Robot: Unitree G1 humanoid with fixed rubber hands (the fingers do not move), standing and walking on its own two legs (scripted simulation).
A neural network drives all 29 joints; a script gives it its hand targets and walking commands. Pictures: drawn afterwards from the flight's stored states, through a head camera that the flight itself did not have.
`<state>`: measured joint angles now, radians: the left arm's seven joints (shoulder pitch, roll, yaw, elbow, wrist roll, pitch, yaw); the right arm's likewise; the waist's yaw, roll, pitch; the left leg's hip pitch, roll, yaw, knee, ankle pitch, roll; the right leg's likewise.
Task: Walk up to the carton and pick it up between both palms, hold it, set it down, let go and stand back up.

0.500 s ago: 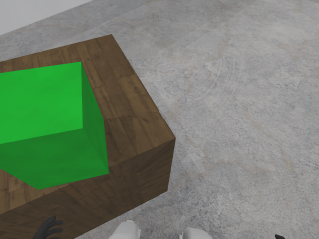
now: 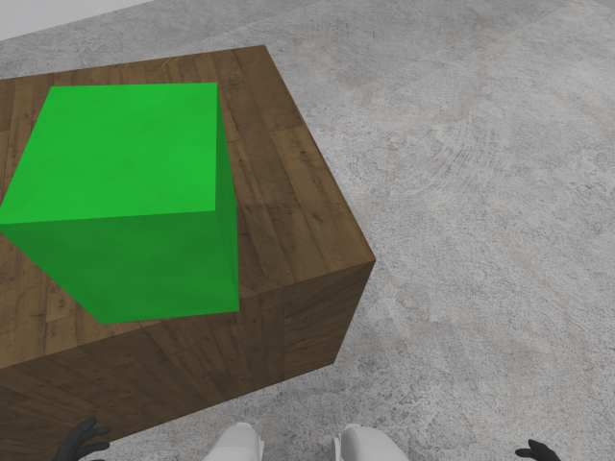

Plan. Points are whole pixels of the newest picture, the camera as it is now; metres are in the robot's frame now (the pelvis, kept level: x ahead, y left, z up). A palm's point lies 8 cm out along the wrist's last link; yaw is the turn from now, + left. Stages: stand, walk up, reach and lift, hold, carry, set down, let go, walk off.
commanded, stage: walk up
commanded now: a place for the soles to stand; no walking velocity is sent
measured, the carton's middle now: (155, 211) +0.43 +0.21 +0.04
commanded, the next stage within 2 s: none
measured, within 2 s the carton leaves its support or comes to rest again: neither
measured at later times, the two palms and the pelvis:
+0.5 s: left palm out of the picture +0.07 +0.35 -0.11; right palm out of the picture +0.11 -0.28 -0.07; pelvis +0.00 +0.03 +0.01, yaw +9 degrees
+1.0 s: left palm out of the picture +0.05 +0.31 -0.06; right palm (560, 459) +0.13 -0.33 -0.09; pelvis +0.00 -0.02 +0.02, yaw +13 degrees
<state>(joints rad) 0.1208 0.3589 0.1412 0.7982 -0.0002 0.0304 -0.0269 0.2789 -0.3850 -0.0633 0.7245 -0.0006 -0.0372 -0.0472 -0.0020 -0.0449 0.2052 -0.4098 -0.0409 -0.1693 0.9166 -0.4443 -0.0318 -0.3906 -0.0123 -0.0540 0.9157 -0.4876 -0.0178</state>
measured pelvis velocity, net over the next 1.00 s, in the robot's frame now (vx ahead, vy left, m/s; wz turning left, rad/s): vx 0.00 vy -0.02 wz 0.23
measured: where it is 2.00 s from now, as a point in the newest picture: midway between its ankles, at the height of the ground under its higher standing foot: outside the picture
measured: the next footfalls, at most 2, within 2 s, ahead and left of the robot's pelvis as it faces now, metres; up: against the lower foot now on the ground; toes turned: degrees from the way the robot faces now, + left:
left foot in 0.40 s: +0.06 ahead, +0.17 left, +0.00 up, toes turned +0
right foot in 0.74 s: +0.09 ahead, -0.12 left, +0.00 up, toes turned +17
